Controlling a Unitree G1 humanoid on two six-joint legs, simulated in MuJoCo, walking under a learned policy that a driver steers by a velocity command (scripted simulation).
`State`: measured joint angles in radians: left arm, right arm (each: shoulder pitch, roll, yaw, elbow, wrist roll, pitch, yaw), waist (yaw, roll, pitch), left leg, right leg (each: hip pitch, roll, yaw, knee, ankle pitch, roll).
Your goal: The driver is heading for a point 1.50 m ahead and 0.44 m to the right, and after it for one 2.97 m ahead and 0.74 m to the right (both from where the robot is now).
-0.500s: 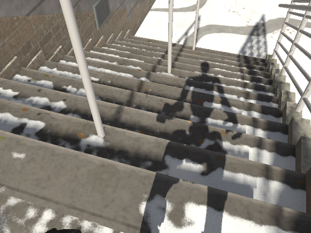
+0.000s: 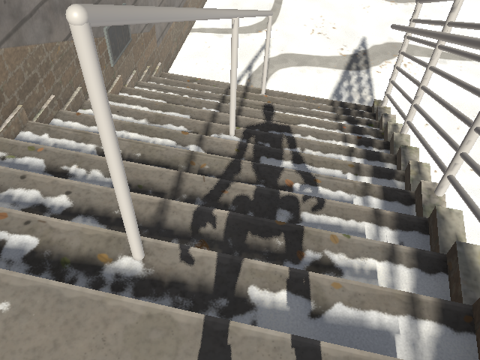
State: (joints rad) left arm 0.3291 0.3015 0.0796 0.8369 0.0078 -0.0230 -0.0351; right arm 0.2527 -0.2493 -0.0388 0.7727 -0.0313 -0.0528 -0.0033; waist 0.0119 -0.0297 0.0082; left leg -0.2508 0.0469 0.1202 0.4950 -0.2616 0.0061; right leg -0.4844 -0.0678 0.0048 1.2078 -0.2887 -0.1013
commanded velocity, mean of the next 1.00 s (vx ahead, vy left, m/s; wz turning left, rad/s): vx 0.97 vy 0.00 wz -0.53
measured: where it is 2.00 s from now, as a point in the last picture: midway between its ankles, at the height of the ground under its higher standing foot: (358, 217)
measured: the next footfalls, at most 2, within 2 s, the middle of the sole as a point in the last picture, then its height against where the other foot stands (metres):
right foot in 0.38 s outside the picture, level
left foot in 0.88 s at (308, 304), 0.17 m lower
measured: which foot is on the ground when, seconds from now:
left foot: down 0.00-0.38, up 0.40-0.86, down 0.88-1.00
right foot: up 0.00-0.36, down 0.38-0.84, up 0.86-1.00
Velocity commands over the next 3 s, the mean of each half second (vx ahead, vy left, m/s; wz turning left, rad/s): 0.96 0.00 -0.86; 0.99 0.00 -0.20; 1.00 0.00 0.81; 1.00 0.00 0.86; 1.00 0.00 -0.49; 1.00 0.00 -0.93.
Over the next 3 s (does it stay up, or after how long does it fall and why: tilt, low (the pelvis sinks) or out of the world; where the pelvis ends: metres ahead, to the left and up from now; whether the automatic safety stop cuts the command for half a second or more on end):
stays up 2.42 -0.52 -1.11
